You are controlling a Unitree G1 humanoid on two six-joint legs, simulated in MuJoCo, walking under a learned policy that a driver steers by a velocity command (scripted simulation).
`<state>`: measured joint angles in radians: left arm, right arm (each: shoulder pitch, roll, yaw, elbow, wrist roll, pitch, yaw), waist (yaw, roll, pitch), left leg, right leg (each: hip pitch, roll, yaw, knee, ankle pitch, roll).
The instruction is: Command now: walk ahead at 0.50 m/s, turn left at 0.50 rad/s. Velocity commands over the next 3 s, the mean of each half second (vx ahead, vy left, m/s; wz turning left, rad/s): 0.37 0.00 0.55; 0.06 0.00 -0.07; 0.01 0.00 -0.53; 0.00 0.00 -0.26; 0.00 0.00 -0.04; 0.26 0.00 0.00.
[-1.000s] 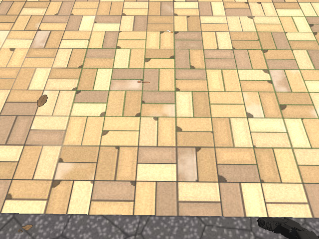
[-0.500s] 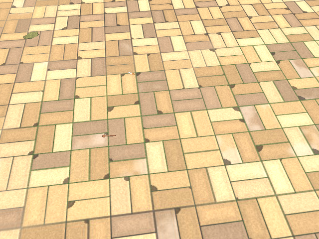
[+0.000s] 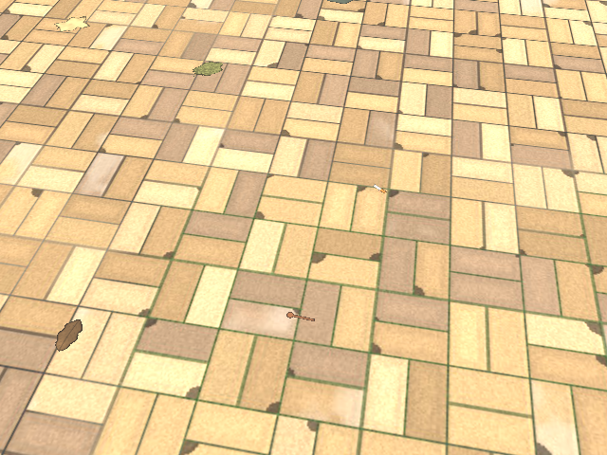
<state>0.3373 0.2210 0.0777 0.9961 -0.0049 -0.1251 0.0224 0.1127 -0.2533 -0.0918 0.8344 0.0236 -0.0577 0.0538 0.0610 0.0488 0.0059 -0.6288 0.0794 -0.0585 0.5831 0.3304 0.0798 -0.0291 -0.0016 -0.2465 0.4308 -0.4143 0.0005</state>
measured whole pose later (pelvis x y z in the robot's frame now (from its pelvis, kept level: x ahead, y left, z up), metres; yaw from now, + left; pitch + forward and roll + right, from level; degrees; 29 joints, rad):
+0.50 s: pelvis +0.28 +0.04 -0.09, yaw +18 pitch +4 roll +0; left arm 0.06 0.25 0.06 0.75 0.01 -0.09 0.02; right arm 0.23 -0.25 -0.08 0.77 0.02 0.00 -0.03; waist -0.05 -0.02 0.02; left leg -0.27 -0.14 -0.14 0.55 -0.33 0.07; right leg -0.61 -0.02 0.09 0.62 -0.07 0.07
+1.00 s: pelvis +0.36 +0.05 -0.09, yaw +12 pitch +3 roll +0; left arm 0.20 0.30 0.10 0.69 -0.02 0.02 0.01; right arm 0.21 -0.24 -0.08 0.77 -0.01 0.00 -0.05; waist 0.00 -0.02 0.01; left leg -0.25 0.03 0.02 0.51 -0.31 0.00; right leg -0.56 0.04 0.04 1.00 -0.45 0.04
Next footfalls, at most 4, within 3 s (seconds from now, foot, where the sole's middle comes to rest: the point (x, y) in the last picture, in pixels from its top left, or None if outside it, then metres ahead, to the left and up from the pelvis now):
0.16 left None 0.25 0.12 -0.86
0.54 right None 0.50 -0.02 -0.86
0.82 left None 0.34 0.18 -0.86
1.18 right None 0.46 -0.07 -0.86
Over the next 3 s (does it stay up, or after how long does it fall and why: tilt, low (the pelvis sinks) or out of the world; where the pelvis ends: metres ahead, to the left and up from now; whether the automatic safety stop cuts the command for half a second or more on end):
stays up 0.53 0.04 -0.08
